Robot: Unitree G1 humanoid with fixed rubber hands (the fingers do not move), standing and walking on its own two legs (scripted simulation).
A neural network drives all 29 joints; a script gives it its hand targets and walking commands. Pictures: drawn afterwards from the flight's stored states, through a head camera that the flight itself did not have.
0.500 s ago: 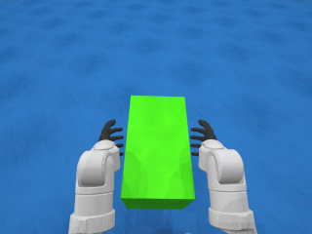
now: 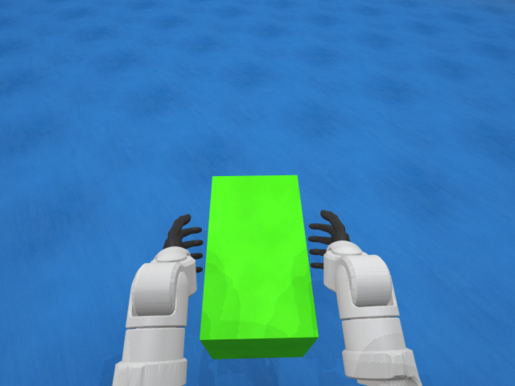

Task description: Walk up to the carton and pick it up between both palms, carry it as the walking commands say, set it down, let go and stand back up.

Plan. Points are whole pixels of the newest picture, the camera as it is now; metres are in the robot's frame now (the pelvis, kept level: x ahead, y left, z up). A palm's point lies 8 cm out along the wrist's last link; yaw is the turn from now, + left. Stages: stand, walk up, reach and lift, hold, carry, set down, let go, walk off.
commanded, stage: carry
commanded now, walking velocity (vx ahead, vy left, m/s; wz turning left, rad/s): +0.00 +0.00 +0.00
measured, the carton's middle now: (256, 264) +0.35 +0.00 -0.03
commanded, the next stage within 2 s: hold in 1.52 s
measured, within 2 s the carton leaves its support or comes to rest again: neither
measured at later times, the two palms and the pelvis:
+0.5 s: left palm (208, 276) +0.27 +0.08 +0.07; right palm (375, 277) +0.26 -0.17 +0.06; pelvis -0.03 -0.04 +0.00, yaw -1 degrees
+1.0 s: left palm (221, 271) +0.28 +0.06 +0.06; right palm (384, 273) +0.28 -0.19 +0.06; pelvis -0.02 -0.05 +0.00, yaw -1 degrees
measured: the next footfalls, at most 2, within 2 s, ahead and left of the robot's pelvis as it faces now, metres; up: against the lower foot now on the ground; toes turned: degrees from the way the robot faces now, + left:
right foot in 0.12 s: +0.05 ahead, -0.14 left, +0.00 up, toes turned +3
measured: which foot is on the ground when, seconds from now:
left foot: down 0.00-1.00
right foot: up 0.00-0.10, down 0.12-1.00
